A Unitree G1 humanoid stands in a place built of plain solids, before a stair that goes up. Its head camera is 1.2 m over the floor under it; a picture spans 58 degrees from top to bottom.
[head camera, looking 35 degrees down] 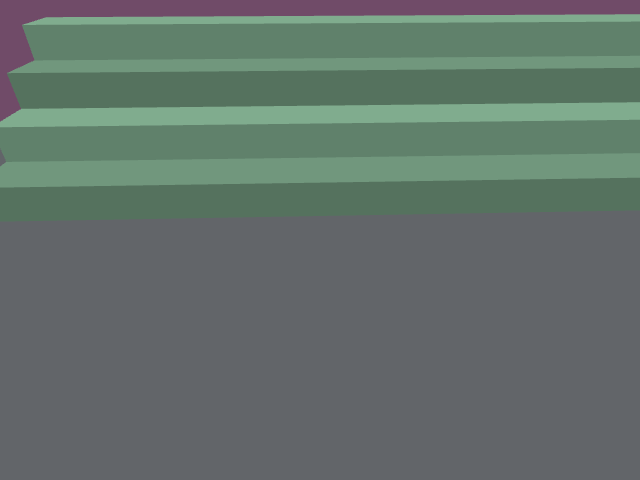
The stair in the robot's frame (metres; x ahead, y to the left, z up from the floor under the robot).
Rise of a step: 0.20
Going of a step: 0.30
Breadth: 5.76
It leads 2 degrees to the left of straight ahead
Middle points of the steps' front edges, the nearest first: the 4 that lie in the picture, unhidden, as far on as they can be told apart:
1.97 -1.18 0.20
2.27 -1.17 0.39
2.57 -1.16 0.59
2.86 -1.15 0.78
